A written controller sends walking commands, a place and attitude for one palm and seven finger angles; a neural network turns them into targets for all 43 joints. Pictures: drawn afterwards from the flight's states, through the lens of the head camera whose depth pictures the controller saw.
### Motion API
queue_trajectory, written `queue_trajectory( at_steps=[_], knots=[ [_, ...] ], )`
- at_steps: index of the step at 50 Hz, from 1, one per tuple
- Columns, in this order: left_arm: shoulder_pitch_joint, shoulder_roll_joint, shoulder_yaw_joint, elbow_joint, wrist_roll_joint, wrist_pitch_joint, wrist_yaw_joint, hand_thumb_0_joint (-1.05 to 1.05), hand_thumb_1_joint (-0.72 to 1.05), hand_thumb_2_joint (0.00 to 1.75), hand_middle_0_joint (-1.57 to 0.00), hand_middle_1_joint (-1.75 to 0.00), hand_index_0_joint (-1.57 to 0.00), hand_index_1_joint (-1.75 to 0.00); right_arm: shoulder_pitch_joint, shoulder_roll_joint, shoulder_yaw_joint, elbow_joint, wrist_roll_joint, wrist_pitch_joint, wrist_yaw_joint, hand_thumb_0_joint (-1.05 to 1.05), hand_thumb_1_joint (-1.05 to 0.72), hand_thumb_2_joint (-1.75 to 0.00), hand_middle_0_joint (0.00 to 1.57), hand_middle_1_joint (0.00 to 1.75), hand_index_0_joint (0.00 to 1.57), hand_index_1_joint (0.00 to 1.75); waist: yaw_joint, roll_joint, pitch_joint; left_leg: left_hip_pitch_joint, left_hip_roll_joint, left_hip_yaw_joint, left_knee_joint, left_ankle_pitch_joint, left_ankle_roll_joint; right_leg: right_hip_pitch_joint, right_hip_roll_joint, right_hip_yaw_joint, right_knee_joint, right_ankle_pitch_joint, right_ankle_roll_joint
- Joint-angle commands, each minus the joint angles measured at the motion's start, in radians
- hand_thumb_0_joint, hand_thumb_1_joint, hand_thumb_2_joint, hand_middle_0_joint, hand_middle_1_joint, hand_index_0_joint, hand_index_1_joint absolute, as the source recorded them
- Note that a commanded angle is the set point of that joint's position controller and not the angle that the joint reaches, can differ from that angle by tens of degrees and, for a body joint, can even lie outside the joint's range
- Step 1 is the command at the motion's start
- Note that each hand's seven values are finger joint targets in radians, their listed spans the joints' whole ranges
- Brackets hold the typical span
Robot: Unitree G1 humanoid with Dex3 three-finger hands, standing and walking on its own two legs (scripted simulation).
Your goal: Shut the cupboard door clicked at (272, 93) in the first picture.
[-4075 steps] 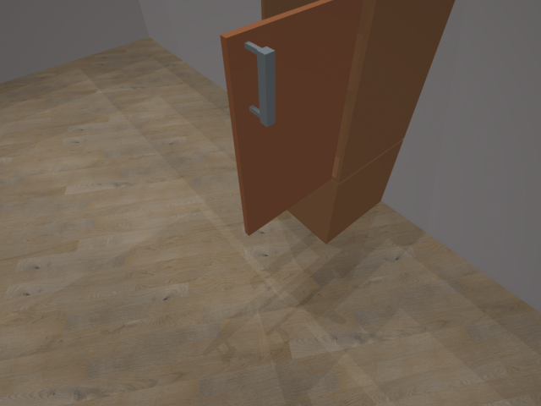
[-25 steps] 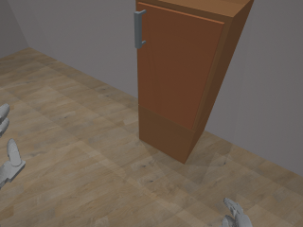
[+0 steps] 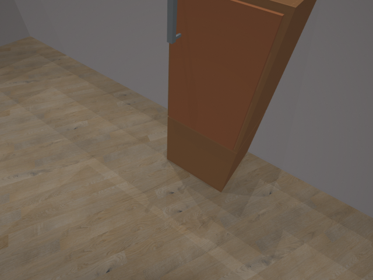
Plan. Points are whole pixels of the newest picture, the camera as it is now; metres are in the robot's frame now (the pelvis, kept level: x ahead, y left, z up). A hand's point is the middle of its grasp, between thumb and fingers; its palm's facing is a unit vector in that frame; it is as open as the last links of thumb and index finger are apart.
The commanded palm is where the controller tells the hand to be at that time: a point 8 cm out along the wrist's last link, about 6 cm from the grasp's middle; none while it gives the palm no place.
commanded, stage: let the arm hang, fingers relaxed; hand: left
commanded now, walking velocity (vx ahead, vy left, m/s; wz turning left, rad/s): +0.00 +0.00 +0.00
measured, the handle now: (175, 18) +0.88 +0.08 +0.16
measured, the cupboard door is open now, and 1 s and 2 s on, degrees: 0 0 0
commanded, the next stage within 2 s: look to check the result in 0.76 s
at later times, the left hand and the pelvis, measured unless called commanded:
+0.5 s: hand out of the picture -0.03 +0.17 -0.16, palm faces +0.02 -0.98 -0.20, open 7.4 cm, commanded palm none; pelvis +0.01 +0.00 +0.01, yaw -1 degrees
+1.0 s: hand out of the picture -0.01 +0.15 -0.17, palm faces +0.03 -0.99 -0.17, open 7.3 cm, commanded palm none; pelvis +0.03 +0.00 +0.01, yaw -1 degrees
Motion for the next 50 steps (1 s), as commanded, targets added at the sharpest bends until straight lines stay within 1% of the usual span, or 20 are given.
queue_trajectory(
  at_steps=[1,4,5,9,10,11,14,15,16,18,20,22,23,25,29,30,38,40,42,50],
  knots=[
    [0.037,0.142,0.048,0.023,-0.003,-0.054,0.003,0.00,0.90,0.90,-0.20,-0.30,-0.20,-0.30,-0.027,-0.100,-0.027,-0.024,-0.003,-0.026,-0.022,0.00,-0.90,-0.90,0.20,0.30,0.20,0.30,0.032,0.268,-0.059,0.086,0.108,-0.166,-0.186,0.009,0.016,0.009,-0.094,0.130,-0.168,0.030,-0.033],
    [0.067,0.134,0.042,0.107,-0.007,-0.057,0.000,0.00,0.90,0.90,-0.20,-0.30,-0.20,-0.30,0.012,-0.090,-0.026,0.018,0.002,-0.023,-0.029,0.00,-0.90,-0.90,0.20,0.30,0.20,0.30,0.032,0.259,-0.053,0.079,0.108,-0.172,-0.224,-0.055,0.011,0.039,-0.091,0.122,-0.185,0.032,-0.035],
    [0.070,0.133,0.042,0.125,-0.006,-0.058,0.000,0.00,0.90,0.90,-0.20,-0.30,-0.20,-0.30,0.022,-0.096,-0.029,0.026,0.005,-0.021,-0.031,0.00,-0.90,-0.90,0.20,0.30,0.20,0.30,0.032,0.206,-0.033,0.082,0.113,-0.173,-0.224,-0.059,0.012,0.030,-0.088,0.117,-0.199,0.027,-0.035],
    [0.079,0.097,0.030,0.195,-0.006,-0.062,0.002,0.00,0.90,0.90,-0.20,-0.30,-0.20,-0.30,0.076,-0.072,-0.031,0.075,0.007,-0.017,-0.036,0.00,-0.90,-0.90,0.20,0.30,0.20,0.30,0.018,0.074,0.027,0.098,0.104,-0.156,-0.228,-0.095,0.009,-0.026,-0.102,0.133,-0.244,-0.020,-0.037],
    [0.088,0.103,0.030,0.207,-0.006,-0.065,0.003,0.00,0.90,0.90,-0.20,-0.30,-0.20,-0.30,0.084,-0.078,-0.032,0.082,0.009,-0.017,-0.035,0.00,-0.90,-0.90,0.20,0.30,0.20,0.30,0.019,0.049,0.018,0.121,0.102,-0.146,-0.215,-0.067,0.008,-0.033,-0.103,0.132,-0.252,-0.018,-0.037],
    [0.089,0.090,0.028,0.218,-0.007,-0.066,0.005,0.00,0.90,0.90,-0.20,-0.30,-0.20,-0.30,0.096,-0.062,-0.031,0.093,0.008,-0.016,-0.035,0.00,-0.90,-0.90,0.20,0.30,0.20,0.30,0.014,0.011,0.019,0.130,0.100,-0.138,-0.209,-0.061,0.007,-0.040,-0.110,0.135,-0.259,-0.030,-0.038],
    [0.097,0.068,0.022,0.244,-0.009,-0.066,0.010,0.00,0.90,0.90,-0.20,-0.30,-0.20,-0.30,0.115,-0.043,-0.028,0.121,0.008,-0.012,-0.035,0.00,-0.90,-0.90,0.20,0.30,0.20,0.30,0.010,-0.030,0.058,0.154,0.097,-0.121,-0.200,-0.046,0.005,-0.089,-0.114,0.138,-0.274,-0.061,-0.035],
    [0.108,0.072,0.022,0.249,-0.008,-0.068,0.012,0.00,0.90,0.90,-0.20,-0.30,-0.20,-0.30,0.115,-0.043,-0.028,0.126,0.010,-0.013,-0.034,0.00,-0.90,-0.90,0.20,0.30,0.20,0.30,0.014,-0.022,0.054,0.162,0.095,-0.113,-0.192,-0.020,0.006,-0.092,-0.115,0.142,-0.277,-0.052,-0.035],
    [0.106,0.064,0.020,0.254,-0.009,-0.068,0.013,0.00,0.90,0.90,-0.20,-0.30,-0.20,-0.30,0.122,-0.028,-0.025,0.136,0.009,-0.013,-0.034,0.00,-0.90,-0.90,0.20,0.30,0.20,0.30,0.009,-0.019,0.061,0.159,0.095,-0.109,-0.194,-0.016,0.005,-0.092,-0.117,0.142,-0.273,-0.049,-0.035],
    [0.115,0.054,0.019,0.262,-0.010,-0.069,0.016,0.00,0.90,0.90,-0.20,-0.30,-0.20,-0.30,0.126,-0.017,-0.022,0.146,0.009,-0.014,-0.034,0.00,-0.90,-0.90,0.20,0.30,0.20,0.30,0.012,-0.032,0.068,0.160,0.096,-0.105,-0.193,0.002,0.006,-0.091,-0.117,0.140,-0.271,-0.035,-0.031],
    [0.126,0.052,0.019,0.268,-0.010,-0.069,0.018,0.00,0.90,0.90,-0.20,-0.30,-0.20,-0.30,0.123,-0.009,-0.020,0.158,0.011,-0.014,-0.035,0.00,-0.90,-0.90,0.20,0.30,0.20,0.30,0.018,-0.007,0.081,0.160,0.098,-0.103,-0.194,0.028,0.007,-0.094,-0.114,0.136,-0.265,-0.016,-0.030],
    [0.127,0.041,0.019,0.274,-0.010,-0.068,0.019,0.00,0.90,0.90,-0.20,-0.30,-0.20,-0.30,0.131,0.005,-0.017,0.168,0.008,-0.015,-0.035,0.00,-0.90,-0.90,0.20,0.30,0.20,0.30,0.017,0.003,0.096,0.143,0.097,-0.105,-0.208,0.009,0.008,-0.090,-0.111,0.139,-0.260,-0.022,-0.029],
    [0.129,0.038,0.019,0.276,-0.010,-0.069,0.019,0.00,0.90,0.90,-0.20,-0.30,-0.20,-0.30,0.131,0.006,-0.016,0.170,0.008,-0.016,-0.036,0.00,-0.90,-0.90,0.20,0.30,0.20,0.30,0.017,0.023,0.093,0.140,0.096,-0.105,-0.211,0.010,0.008,-0.083,-0.110,0.140,-0.257,-0.011,-0.028],
    [0.134,0.042,0.022,0.276,-0.010,-0.070,0.021,0.00,0.90,0.90,-0.20,-0.30,-0.20,-0.30,0.135,0.007,-0.015,0.173,0.010,-0.020,-0.038,0.00,-0.90,-0.90,0.20,0.30,0.20,0.30,0.023,0.032,0.082,0.137,0.100,-0.105,-0.211,0.042,0.010,-0.056,-0.107,0.132,-0.247,0.024,-0.027],
    [0.133,0.026,0.025,0.281,-0.010,-0.071,0.022,0.00,0.90,0.90,-0.20,-0.30,-0.20,-0.30,0.136,0.020,-0.014,0.178,0.008,-0.025,-0.041,0.00,-0.90,-0.90,0.20,0.30,0.20,0.30,0.024,0.058,0.076,0.129,0.098,-0.107,-0.218,0.052,0.010,-0.032,-0.108,0.132,-0.239,0.055,-0.025],
    [0.134,0.030,0.026,0.279,-0.010,-0.071,0.023,0.00,0.90,0.90,-0.20,-0.30,-0.20,-0.30,0.137,0.019,-0.014,0.177,0.011,-0.024,-0.042,0.00,-0.90,-0.90,0.20,0.30,0.20,0.30,0.027,0.042,0.080,0.130,0.099,-0.105,-0.211,0.064,0.009,-0.032,-0.107,0.125,-0.242,0.056,-0.025],
    [0.125,0.008,0.029,0.278,-0.011,-0.074,0.023,0.00,0.90,0.90,-0.20,-0.30,-0.20,-0.30,0.146,0.030,-0.015,0.180,0.007,-0.025,-0.047,0.00,-0.90,-0.90,0.20,0.30,0.20,0.30,0.021,0.069,0.068,0.145,0.096,-0.100,-0.196,0.097,0.007,-0.016,-0.112,0.128,-0.251,0.091,-0.027],
    [0.125,0.009,0.030,0.279,-0.010,-0.074,0.024,0.00,0.90,0.90,-0.20,-0.30,-0.20,-0.30,0.146,0.028,-0.016,0.178,0.009,-0.024,-0.047,0.00,-0.90,-0.90,0.20,0.30,0.20,0.30,0.021,0.051,0.066,0.149,0.098,-0.101,-0.195,0.101,0.007,-0.016,-0.107,0.124,-0.252,0.090,-0.026],
    [0.125,0.005,0.028,0.280,-0.011,-0.072,0.023,0.00,0.90,0.90,-0.20,-0.30,-0.20,-0.30,0.145,0.030,-0.016,0.181,0.008,-0.023,-0.047,0.00,-0.90,-0.90,0.20,0.30,0.20,0.30,0.019,0.061,0.070,0.148,0.097,-0.103,-0.198,0.087,0.006,-0.017,-0.110,0.126,-0.252,0.082,-0.026],
    [0.134,0.009,0.028,0.283,-0.011,-0.074,0.023,0.00,0.90,0.90,-0.20,-0.30,-0.20,-0.30,0.137,0.021,-0.016,0.178,0.011,-0.023,-0.048,0.00,-0.90,-0.90,0.20,0.30,0.20,0.30,0.021,0.029,0.054,0.173,0.102,-0.099,-0.188,0.127,0.010,-0.007,-0.108,0.118,-0.251,0.114,-0.021]
  ],
)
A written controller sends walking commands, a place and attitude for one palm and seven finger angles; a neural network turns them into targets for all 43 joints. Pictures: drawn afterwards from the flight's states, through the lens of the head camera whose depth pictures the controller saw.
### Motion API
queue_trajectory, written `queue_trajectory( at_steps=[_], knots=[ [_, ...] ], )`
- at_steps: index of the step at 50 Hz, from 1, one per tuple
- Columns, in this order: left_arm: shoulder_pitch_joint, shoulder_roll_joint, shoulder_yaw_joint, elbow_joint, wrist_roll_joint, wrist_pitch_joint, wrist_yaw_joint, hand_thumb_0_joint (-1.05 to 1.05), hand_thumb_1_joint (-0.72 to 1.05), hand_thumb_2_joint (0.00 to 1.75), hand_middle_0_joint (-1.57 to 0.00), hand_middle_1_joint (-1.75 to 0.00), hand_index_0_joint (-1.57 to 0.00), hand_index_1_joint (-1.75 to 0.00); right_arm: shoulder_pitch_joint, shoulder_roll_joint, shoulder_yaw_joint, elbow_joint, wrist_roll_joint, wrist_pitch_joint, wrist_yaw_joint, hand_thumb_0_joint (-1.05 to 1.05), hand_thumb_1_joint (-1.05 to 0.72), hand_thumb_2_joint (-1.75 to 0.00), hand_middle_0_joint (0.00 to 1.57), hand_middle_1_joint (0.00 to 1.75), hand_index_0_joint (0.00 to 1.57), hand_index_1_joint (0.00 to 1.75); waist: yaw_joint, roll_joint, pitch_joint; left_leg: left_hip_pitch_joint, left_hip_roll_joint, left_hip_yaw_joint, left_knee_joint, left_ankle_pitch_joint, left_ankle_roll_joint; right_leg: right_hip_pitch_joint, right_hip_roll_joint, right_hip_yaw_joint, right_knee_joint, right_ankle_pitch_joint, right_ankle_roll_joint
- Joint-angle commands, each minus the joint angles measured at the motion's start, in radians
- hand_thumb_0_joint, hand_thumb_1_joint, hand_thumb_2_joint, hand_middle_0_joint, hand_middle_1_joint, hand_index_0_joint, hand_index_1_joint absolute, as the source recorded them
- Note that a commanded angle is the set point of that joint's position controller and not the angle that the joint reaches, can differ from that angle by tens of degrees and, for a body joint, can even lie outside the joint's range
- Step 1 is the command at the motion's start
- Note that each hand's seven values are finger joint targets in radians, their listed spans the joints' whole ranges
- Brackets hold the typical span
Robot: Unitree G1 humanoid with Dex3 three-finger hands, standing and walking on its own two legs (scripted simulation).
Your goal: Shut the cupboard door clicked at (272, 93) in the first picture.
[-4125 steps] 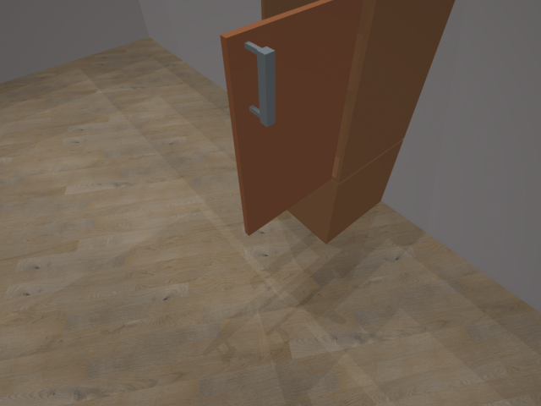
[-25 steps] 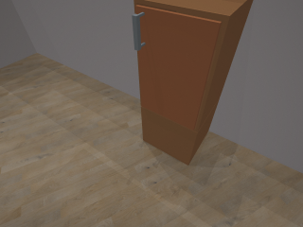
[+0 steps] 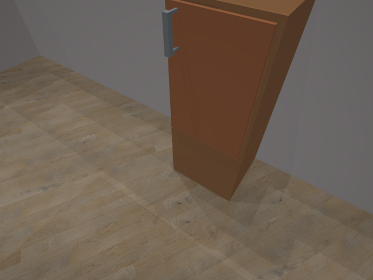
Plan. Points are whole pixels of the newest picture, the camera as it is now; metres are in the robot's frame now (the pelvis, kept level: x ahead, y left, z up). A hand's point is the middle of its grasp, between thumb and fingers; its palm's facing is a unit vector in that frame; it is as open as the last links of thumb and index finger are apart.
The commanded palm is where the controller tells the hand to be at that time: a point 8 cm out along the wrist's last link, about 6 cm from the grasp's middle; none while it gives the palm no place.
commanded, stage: look to check the result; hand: left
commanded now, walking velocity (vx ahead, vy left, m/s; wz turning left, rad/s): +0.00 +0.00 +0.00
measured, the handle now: (171, 33) +0.85 +0.09 +0.15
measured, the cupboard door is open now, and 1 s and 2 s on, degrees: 0 0 0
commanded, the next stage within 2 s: stand and wait in 0.32 s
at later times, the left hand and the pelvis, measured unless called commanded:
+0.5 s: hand out of the picture -0.02 +0.15 -0.18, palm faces +0.04 -0.99 -0.16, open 7.3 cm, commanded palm none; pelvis +0.01 +0.00 +0.00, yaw +0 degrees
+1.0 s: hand out of the picture -0.01 +0.15 -0.17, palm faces +0.04 -0.98 -0.18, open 7.3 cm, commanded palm none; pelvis +0.03 -0.01 +0.00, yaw +0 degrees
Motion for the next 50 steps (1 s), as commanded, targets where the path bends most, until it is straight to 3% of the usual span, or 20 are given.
queue_trajectory(
  at_steps=[1,13,17,25,29,45,50],
  knots=[
    [0.093,0.087,0.015,-0.012,0.000,-0.012,0.006,0.00,0.90,0.90,-0.20,-0.30,-0.20,-0.30,0.061,-0.100,-0.018,-0.019,-0.002,-0.013,-0.008,0.00,-0.90,-0.90,0.20,0.30,0.20,0.30,0.005,-0.030,0.080,0.060,0.100,-0.114,-0.062,0.108,0.016,-0.119,-0.114,0.100,-0.100,0.076,-0.017],
    [0.096,0.094,0.014,-0.011,-0.001,-0.012,0.006,0.00,0.90,0.90,-0.20,-0.30,-0.20,-0.30,0.047,-0.111,-0.014,-0.015,-0.001,-0.017,-0.009,0.00,-0.90,-0.90,0.20,0.30,0.20,0.30,0.006,-0.017,0.070,0.080,0.102,-0.116,-0.068,0.143,0.019,-0.097,-0.114,0.101,-0.098,0.104,-0.014],
    [0.093,0.092,0.013,-0.008,0.000,-0.011,0.006,0.00,0.90,0.90,-0.20,-0.30,-0.20,-0.30,0.039,-0.111,-0.014,-0.013,-0.001,-0.017,-0.010,0.00,-0.90,-0.90,0.20,0.30,0.20,0.30,0.006,-0.004,0.094,0.077,0.101,-0.113,-0.072,0.141,0.016,-0.105,-0.116,0.097,-0.103,0.103,-0.013],
    [0.095,0.100,0.016,-0.013,0.001,-0.014,0.006,0.00,0.90,0.90,-0.20,-0.30,-0.20,-0.30,0.035,-0.120,-0.016,-0.016,0.001,-0.019,-0.010,0.00,-0.90,-0.90,0.20,0.30,0.20,0.30,0.010,-0.033,0.069,0.093,0.102,-0.109,-0.064,0.170,0.018,-0.086,-0.116,0.093,-0.104,0.137,-0.012],
    [0.089,0.095,0.016,-0.013,0.000,-0.013,0.006,0.00,0.90,0.90,-0.20,-0.30,-0.20,-0.30,0.033,-0.117,-0.015,-0.012,-0.001,-0.019,-0.011,0.00,-0.90,-0.90,0.20,0.30,0.20,0.30,0.008,-0.011,0.078,0.091,0.101,-0.108,-0.068,0.164,0.016,-0.084,-0.119,0.098,-0.106,0.137,-0.012],
    [0.091,0.108,0.017,-0.018,0.000,-0.016,0.009,0.00,0.90,0.90,-0.20,-0.30,-0.20,-0.30,0.031,-0.120,-0.015,-0.009,0.002,-0.018,-0.012,0.00,-0.90,-0.90,0.20,0.30,0.20,0.30,0.010,-0.041,0.076,0.106,0.102,-0.095,-0.054,0.200,0.015,-0.065,-0.122,0.093,-0.105,0.221,-0.008],
    [0.089,0.109,0.019,-0.019,0.000,-0.016,0.010,0.00,0.90,0.90,-0.20,-0.30,-0.20,-0.30,0.030,-0.120,-0.015,-0.009,0.003,-0.018,-0.013,0.00,-0.90,-0.90,0.20,0.30,0.20,0.30,0.010,-0.026,0.068,0.109,0.103,-0.092,-0.051,0.204,0.014,-0.055,-0.121,0.092,-0.105,0.229,-0.008]
  ],
)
